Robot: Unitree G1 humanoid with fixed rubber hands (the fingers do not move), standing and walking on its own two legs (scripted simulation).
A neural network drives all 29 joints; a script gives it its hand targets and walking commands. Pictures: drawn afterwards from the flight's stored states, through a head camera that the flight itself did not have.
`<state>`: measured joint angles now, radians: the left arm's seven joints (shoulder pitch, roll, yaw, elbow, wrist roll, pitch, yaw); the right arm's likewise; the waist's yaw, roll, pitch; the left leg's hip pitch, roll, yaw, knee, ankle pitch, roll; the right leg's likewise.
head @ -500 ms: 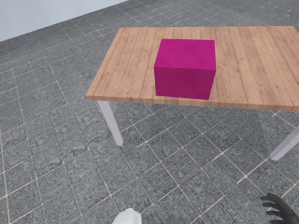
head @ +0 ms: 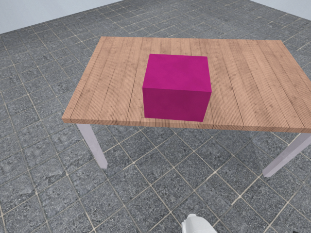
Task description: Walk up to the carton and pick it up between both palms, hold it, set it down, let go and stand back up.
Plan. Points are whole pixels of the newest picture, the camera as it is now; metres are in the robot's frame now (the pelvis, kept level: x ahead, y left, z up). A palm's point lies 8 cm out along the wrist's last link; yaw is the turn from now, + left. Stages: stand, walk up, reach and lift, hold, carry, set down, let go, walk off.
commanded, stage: walk up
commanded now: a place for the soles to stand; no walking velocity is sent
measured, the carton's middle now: (175, 87) +0.69 -0.08 -0.08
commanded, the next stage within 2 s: none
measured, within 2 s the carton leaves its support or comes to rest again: neither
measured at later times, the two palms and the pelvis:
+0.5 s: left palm out of the picture +0.15 +0.30 -0.09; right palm (291, 207) +0.19 -0.34 -0.08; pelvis +0.07 -0.02 -0.01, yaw -2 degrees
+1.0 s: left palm (56, 226) +0.17 +0.29 -0.10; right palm (292, 203) +0.20 -0.35 -0.08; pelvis +0.09 -0.03 -0.01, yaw -4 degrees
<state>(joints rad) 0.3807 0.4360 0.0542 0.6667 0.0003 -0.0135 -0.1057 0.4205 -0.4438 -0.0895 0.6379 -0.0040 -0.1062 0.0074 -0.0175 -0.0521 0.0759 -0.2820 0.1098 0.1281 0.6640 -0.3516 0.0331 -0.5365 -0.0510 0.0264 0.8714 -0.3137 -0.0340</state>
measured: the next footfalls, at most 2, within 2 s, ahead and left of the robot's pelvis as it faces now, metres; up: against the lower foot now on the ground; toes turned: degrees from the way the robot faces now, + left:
right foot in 0.06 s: +0.14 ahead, -0.15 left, +0.00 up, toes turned -2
left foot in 0.46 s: +0.18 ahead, +0.11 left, +0.00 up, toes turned +5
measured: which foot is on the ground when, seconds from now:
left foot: down 0.00-0.06, up 0.08-0.44, down 0.46-1.00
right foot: up 0.00-0.04, down 0.06-1.00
